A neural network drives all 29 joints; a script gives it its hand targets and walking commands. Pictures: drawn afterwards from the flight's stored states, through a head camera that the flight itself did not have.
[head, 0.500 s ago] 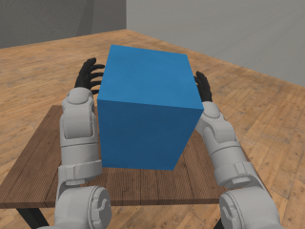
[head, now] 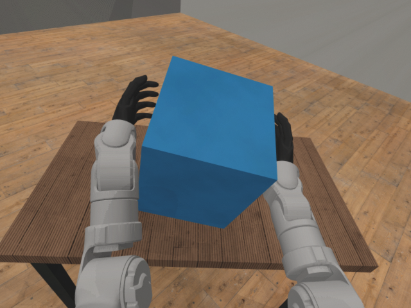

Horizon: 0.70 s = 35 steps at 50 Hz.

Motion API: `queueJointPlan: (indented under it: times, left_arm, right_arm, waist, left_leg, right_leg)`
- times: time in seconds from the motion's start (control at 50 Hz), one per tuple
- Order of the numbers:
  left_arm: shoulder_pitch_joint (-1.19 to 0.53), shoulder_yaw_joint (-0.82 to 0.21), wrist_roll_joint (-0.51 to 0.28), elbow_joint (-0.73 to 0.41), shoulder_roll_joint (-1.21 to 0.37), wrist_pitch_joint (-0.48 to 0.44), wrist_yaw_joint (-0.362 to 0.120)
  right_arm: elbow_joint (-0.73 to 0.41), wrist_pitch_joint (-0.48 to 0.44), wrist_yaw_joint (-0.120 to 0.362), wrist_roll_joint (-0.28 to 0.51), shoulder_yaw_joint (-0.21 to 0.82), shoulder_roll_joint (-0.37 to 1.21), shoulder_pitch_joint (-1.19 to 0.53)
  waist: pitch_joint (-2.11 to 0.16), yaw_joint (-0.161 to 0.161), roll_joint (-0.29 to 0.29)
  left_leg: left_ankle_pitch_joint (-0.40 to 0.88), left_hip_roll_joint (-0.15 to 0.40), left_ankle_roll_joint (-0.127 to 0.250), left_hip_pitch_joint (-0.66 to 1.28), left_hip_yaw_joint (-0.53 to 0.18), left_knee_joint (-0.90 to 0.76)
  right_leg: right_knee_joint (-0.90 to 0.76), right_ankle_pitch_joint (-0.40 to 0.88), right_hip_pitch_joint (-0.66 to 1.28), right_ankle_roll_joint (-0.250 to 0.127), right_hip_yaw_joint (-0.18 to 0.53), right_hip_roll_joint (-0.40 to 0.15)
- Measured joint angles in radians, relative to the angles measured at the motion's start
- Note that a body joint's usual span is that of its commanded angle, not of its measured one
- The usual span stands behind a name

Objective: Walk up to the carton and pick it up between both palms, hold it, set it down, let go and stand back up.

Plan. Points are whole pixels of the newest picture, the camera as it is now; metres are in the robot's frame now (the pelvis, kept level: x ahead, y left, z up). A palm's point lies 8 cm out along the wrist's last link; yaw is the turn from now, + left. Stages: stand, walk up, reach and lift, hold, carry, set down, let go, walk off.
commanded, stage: set down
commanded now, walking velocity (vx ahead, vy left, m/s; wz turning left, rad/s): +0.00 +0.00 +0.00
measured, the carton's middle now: (200, 151) +0.40 +0.01 +0.14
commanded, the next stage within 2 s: none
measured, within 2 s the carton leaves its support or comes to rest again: neither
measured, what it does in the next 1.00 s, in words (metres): stands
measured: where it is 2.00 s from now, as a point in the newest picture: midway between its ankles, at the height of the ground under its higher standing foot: outside the picture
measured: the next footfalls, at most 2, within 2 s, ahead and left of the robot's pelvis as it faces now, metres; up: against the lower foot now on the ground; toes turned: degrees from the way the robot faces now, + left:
none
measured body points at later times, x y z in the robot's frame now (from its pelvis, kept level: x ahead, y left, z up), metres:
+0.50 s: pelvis +0.01 +0.01 +0.00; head -0.01 +0.05 +0.45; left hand +0.42 +0.14 +0.20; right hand +0.38 -0.15 +0.16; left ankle +0.04 +0.11 -0.75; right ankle -0.02 -0.12 -0.75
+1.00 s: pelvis +0.01 +0.01 +0.00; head +0.00 +0.06 +0.45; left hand +0.44 +0.14 +0.17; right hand +0.37 -0.15 +0.13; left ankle +0.04 +0.11 -0.75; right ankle -0.02 -0.12 -0.75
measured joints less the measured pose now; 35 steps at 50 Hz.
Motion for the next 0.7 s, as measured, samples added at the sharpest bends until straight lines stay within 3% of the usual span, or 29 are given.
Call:
queueJointPlan:
  times: [0.2,0.44,0.7]
  left_arm:
    - [0.039,-0.043,-0.06,-0.008,0.014,-0.037,0.05]
    - [-0.044,0.03,-0.023,0.119,0.012,-0.049,0.004]
    - [-0.011,0.003,-0.067,0.195,0.036,-0.133,0.01]
  right_arm:
    - [-0.01,-0.043,-0.02,0.034,0.043,-0.029,0.018]
    - [0.051,-0.041,-0.024,-0.005,-0.019,0.008,-0.009]
    - [0.059,-0.098,-0.053,0.009,0.002,0.01,0.04]
  waist:
    - [-0.031,-0.02,-0.023]
    - [-0.016,-0.006,-0.012]
    - [-0.023,-0.009,-0.017]
  left_leg:
    - [-0.014,0.004,0.0,-0.028,-0.001,0.02]
    - [0.001,-0.007,0.01,-0.012,0.009,-0.015]
    - [-0.016,-0.002,0.011,-0.043,0.018,0.008]
  right_leg:
    - [0.005,-0.004,-0.022,0.001,-0.001,0.004]
    - [-0.016,0.005,-0.014,0.01,0.007,-0.008]
    - [-0.03,0.012,-0.033,0.013,0.015,-0.004]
